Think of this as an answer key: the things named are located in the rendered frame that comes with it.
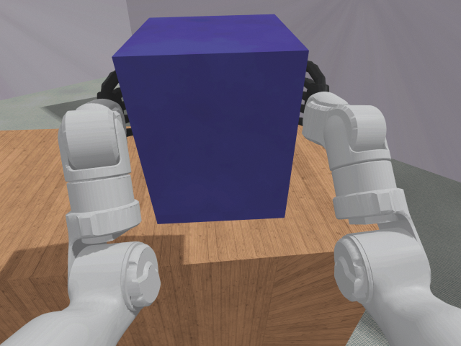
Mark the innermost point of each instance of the robot right upper arm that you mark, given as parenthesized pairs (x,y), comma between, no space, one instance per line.
(386,271)

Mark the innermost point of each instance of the carton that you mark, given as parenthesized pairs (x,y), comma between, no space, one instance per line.
(214,104)

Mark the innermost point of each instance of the robot right hand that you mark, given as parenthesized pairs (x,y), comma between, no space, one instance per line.
(318,84)

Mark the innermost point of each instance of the robot left hand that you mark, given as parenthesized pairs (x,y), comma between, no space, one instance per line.
(115,95)

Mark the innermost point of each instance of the robot right forearm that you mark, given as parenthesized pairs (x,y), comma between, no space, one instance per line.
(354,137)

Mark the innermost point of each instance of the robot left upper arm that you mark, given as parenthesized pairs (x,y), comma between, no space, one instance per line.
(108,286)

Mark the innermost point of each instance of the pedestal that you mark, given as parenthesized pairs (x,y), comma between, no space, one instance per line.
(258,282)

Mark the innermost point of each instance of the robot left forearm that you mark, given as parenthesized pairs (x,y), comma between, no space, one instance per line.
(96,164)

